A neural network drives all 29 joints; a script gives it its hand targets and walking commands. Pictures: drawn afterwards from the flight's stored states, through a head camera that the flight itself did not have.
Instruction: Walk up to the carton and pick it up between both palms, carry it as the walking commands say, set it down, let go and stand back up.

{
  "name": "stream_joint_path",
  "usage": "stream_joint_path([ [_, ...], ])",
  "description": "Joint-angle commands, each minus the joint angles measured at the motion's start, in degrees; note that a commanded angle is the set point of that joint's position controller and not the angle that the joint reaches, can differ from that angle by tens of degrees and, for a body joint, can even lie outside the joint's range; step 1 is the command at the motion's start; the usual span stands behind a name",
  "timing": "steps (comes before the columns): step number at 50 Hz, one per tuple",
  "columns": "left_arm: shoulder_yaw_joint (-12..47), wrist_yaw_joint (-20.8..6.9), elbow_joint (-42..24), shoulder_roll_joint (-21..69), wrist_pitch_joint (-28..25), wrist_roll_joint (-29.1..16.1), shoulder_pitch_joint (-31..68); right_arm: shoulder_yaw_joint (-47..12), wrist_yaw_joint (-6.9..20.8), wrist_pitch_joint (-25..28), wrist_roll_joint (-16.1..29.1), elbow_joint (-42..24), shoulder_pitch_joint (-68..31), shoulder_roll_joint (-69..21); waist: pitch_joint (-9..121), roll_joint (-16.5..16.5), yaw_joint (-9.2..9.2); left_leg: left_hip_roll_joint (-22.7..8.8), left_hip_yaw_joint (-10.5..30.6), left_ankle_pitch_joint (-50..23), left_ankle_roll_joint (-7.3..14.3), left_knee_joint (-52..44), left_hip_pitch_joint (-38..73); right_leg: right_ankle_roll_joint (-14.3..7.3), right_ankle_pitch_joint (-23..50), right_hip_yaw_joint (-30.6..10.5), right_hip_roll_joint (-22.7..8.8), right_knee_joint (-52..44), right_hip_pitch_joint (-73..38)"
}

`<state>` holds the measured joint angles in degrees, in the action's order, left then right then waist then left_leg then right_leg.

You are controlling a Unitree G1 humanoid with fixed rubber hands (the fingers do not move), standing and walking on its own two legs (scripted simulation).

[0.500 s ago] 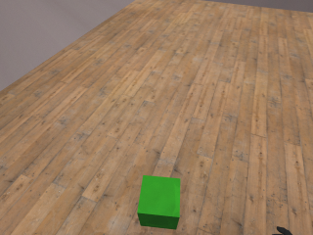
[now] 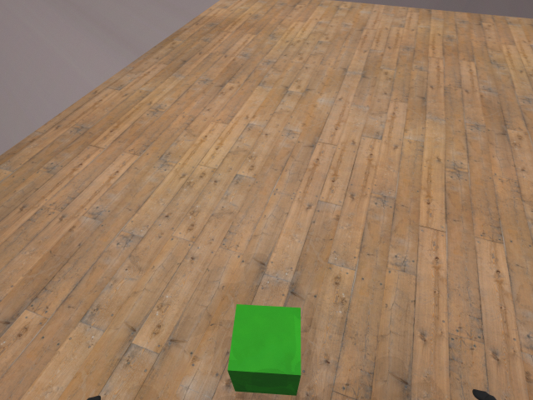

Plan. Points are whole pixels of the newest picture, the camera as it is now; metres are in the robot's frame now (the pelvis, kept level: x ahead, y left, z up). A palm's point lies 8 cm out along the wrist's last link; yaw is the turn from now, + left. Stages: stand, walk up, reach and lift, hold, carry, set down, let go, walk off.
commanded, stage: walk up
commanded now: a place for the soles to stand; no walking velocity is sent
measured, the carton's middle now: (267, 350) +0.41 +0.04 -0.66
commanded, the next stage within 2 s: reach and lift in 0.22 s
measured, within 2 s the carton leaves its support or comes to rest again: neither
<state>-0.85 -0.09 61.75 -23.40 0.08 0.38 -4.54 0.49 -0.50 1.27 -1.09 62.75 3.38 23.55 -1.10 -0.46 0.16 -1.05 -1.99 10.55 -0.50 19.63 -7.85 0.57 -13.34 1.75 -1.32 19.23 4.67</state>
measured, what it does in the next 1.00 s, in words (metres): lowers itself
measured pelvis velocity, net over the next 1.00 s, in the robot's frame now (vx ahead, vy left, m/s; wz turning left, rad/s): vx -0.08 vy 0.01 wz -0.02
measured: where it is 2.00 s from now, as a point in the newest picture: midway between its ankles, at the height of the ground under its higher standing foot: outside the picture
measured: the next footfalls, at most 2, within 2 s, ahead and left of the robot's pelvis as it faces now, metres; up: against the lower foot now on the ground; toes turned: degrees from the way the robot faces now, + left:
none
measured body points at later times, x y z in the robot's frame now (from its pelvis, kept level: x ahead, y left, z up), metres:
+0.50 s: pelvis -0.02 +0.01 -0.01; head +0.07 +0.03 +0.42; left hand +0.15 +0.30 -0.13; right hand +0.16 -0.28 -0.11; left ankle +0.00 +0.12 -0.75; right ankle -0.03 -0.12 -0.75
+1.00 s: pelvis -0.08 +0.01 -0.07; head +0.11 +0.01 +0.33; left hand +0.28 +0.27 -0.17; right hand +0.28 -0.23 -0.17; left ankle +0.00 +0.12 -0.75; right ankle -0.03 -0.12 -0.75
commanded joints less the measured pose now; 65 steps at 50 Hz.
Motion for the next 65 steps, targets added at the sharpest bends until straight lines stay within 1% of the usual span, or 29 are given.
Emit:
stream_joint_path([
  [1,-1.67,0.28,-2.28,-10.21,-0.29,0.06,0.33,1.89,-0.17,0.31,0.11,-2.68,-2.24,9.27,2.52,-1.08,-0.25,-6.18,4.07,-12.37,1.19,-0.72,2.4,-1.86,13.4,-4.11,-5.95,-2.05,0.87],
  [9,-1.82,0.2,-3.23,-9.94,-0.22,0.02,0.54,1.87,-0.05,0.02,-0.44,-2.89,-1.82,9.35,2.53,1.48,-0.19,-6.31,3.97,-8.4,1.2,-1.87,1.89,-2.07,8.8,-5.1,-5.74,-2.86,1.38],
  [11,-1.67,0.12,-3.3,-9.94,-0.3,0.17,1.59,1.87,0.03,0.14,-0.23,-3.09,-1.88,9.36,1.94,-0.09,0.3,-6.12,4.17,-6.74,0.83,-2.15,1.57,-2.09,7.77,-5.02,-5.5,-3.17,1.76],
  [12,-6.54,-1.65,-23.41,-2.92,1.09,-0.07,12.66,4.27,2.78,-2.26,-1.17,-23.19,-11.09,1.56,-7.98,-3.18,-2.1,4.27,0.09,-1.92,-1.41,4.6,-10.12,0.31,0.5,-1.97,1.54,3.03,16.15],
  [13,-6.08,-2.59,-30.47,-3.1,4.75,0.66,11.29,5.08,2.44,-6.25,-1.57,-28.01,-8.51,2.1,-6.75,-4.25,-0.23,2.65,-0.59,2.13,-1.07,5.98,-7.63,-0.4,-3.4,-0.61,1.78,2.84,16.69],
  [14,-5.68,-3.37,-29.36,-3.4,7.26,0.92,9.18,5.1,2.82,-8.82,-1.77,-28.03,-5.98,2.26,-6.74,-3.82,1.38,2.04,-0.8,3.22,-0.24,6.16,-4.66,-1.02,-3.78,0.41,1.13,1.52,16.99],
  [16,-8.62,-4.83,-30.43,-7.47,10.95,3.19,4.62,5.87,2.91,-11.81,-1.49,-29.46,-3.0,5.03,-3.94,-3.94,-2.39,3.01,0.46,-0.94,0.48,8.38,-2.59,-1.37,-0.43,-1.5,-0.83,0.82,18.86],
  [18,-9.43,-4.54,-27.45,-7.17,14.2,3.4,-1.13,8.74,2.71,-14.82,-2.36,-27.32,1.87,3.63,1.37,-3.11,-0.94,4.12,-0.47,-3.37,0.94,7.9,-0.75,-1.13,2.8,-0.94,0.55,2.6,15.96],
  [21,-11.67,-4.49,-30.32,-5.4,13.62,4.27,-1.96,10.56,2.47,-13.67,-1.57,-32.52,0.79,2.04,10.32,-0.69,-2.57,4.34,-0.34,-10.04,0.97,9.31,1.04,-0.13,10.31,-2.2,2.45,6.34,9.03],
  [24,-11.67,-4.52,-34.88,-4.03,11.14,2.36,7.15,9.44,3.0,-12.12,-0.1,-35.34,-8.27,0.72,10.34,3.81,-2.63,2.84,0.1,-6.64,-0.75,14.13,-5.68,0.81,7.43,-2.16,3.7,12.9,12.99],
  [26,-10.47,-4.17,-35.34,-2.48,10.94,1.22,13.08,9.89,3.39,-12.01,0.27,-34.84,-13.38,0.99,6.8,4.21,-0.73,2.09,0.91,-5.17,-1.58,16.0,-9.78,0.3,6.07,-1.26,3.84,15.85,18.31],
  [27,-8.51,-4.07,-34.78,-1.19,11.28,0.0,14.94,10.22,3.67,-12.52,0.25,-33.29,-14.53,1.59,5.09,3.88,1.08,1.75,1.14,-2.35,-2.04,17.01,-10.99,0.35,3.86,-0.57,3.86,17.21,21.12],
  [28,-8.3,-3.8,-33.66,-1.26,12.3,-0.25,14.8,9.77,3.79,-13.39,1.33,-31.2,-14.73,2.03,4.71,4.55,0.88,1.55,1.38,-0.76,-2.53,17.81,-12.16,-0.05,1.35,0.12,3.79,18.85,24.36],
  [31,-7.48,-2.55,-33.86,-0.34,13.52,-2.32,15.44,11.19,3.6,-14.38,0.89,-31.05,-14.09,2.53,13.92,3.56,2.64,1.3,2.69,-10.87,-2.53,21.24,-7.98,-0.27,5.85,1.11,4.54,22.13,29.15],
  [34,-9.08,-1.25,-32.4,-0.92,13.47,-2.38,16.02,12.54,3.03,-13.7,-0.08,-30.86,-16.31,4.06,22.02,4.35,1.26,1.85,3.19,-22.74,-2.56,24.4,-5.86,0.1,11.91,0.93,4.99,24.63,32.09],
  [35,-9.02,-1.0,-30.26,0.0,13.86,-2.27,16.11,11.46,3.12,-13.72,0.39,-29.48,-17.12,2.71,21.34,2.43,0.38,1.68,3.35,-22.41,-2.21,24.57,-8.18,0.58,10.91,0.65,4.74,24.86,34.55],
  [36,-9.22,-0.86,-30.66,0.0,13.64,-2.38,18.28,12.19,3.0,-13.6,0.33,-29.63,-19.34,2.93,22.08,3.12,0.52,1.89,3.33,-21.45,-2.28,25.73,-8.8,0.59,9.61,0.45,4.71,25.73,36.37],
  [38,-10.64,-0.63,-29.91,-0.01,13.73,-2.38,21.72,10.52,2.95,-13.63,1.59,-30.25,-24.13,2.04,24.02,1.88,-1.72,2.06,2.79,-18.25,-1.93,26.72,-13.95,0.94,8.64,-0.44,4.08,26.79,36.89],
  [41,-10.47,-0.58,-27.33,0.04,13.59,-2.78,27.15,10.76,2.44,-13.61,1.73,-30.48,-29.52,1.1,23.58,-0.01,-0.7,1.96,2.45,-11.91,-1.21,26.52,-21.03,1.32,5.95,-1.08,3.77,27.15,38.16],
  [43,-12.08,-1.03,-28.3,-1.91,13.19,-2.36,31.04,9.49,1.7,-13.94,2.47,-32.34,-32.51,-0.9,26.06,-2.23,-2.42,2.58,1.0,-7.53,-0.38,27.78,-25.74,1.95,4.77,-1.94,3.4,27.65,35.43],
  [44,-11.68,-1.05,-27.96,-2.3,13.22,-2.15,34.27,9.56,1.5,-14.42,2.56,-30.88,-33.95,-1.93,25.68,-0.29,-2.59,2.55,0.92,-4.58,-0.44,27.49,-28.0,1.86,2.32,-2.01,3.09,27.76,37.28],
  [46,-11.11,-1.39,-28.22,-2.64,13.99,-2.73,40.4,9.31,1.3,-15.67,2.64,-30.18,-39.67,-1.62,25.27,-1.26,-1.85,2.31,0.71,2.07,-0.48,27.64,-30.69,2.16,-3.85,-1.4,3.01,28.08,39.81],
  [47,-10.83,-1.64,-27.95,-2.88,14.49,-2.8,43.71,10.39,0.99,-16.21,2.53,-29.47,-41.54,-1.27,25.98,-0.99,-0.14,2.22,0.63,3.36,-0.58,27.59,-30.31,2.15,-4.93,-1.26,2.91,27.69,40.31],
  [50,-12.49,-1.76,-23.93,-4.16,15.56,-1.62,49.08,12.58,-0.33,-17.44,1.63,-26.93,-47.42,-0.63,27.26,-0.21,-0.33,2.42,-0.12,7.76,-0.72,28.37,-32.96,2.35,-8.64,-0.7,2.86,28.34,42.88],
  [52,-11.87,-2.35,-22.32,-3.72,16.14,-2.24,54.85,13.56,-0.79,-17.96,1.36,-26.87,-52.53,-0.92,27.1,-0.28,1.04,2.68,-0.09,10.1,-0.55,28.87,-35.24,2.18,-10.44,-0.34,3.06,28.54,45.08],
  [53,-11.86,-2.54,-20.94,-2.68,16.19,-2.32,55.68,14.15,-0.99,-17.83,1.33,-25.51,-53.72,-1.62,28.38,0.96,1.18,2.82,0.02,9.24,-0.73,28.98,-34.2,2.18,-9.69,0.06,3.41,28.45,45.88],
  [57,-14.33,-3.22,-18.8,-5.0,13.59,-2.55,60.9,14.55,-2.69,-16.47,1.23,-24.55,-57.39,-4.02,36.71,-1.78,0.77,3.51,-0.55,5.54,-0.26,31.95,-39.1,2.96,-4.35,-0.67,3.79,30.45,42.66],
  [61,-15.1,-3.78,-15.7,-6.79,10.4,-1.47,67.18,13.21,-3.82,-14.57,4.21,-21.75,-61.14,-7.64,40.9,1.91,-1.78,4.08,0.16,0.91,0.15,33.67,-42.6,2.97,0.41,-1.3,3.6,32.16,46.59],
  [65,-13.44,-2.89,-15.33,-3.88,7.43,-2.34,72.52,15.96,-3.86,-10.45,4.22,-24.17,-66.4,-5.3,50.27,4.0,0.17,4.04,2.39,-9.18,-0.5,35.54,-38.74,2.23,6.97,0.36,5.02,34.74,53.74],
])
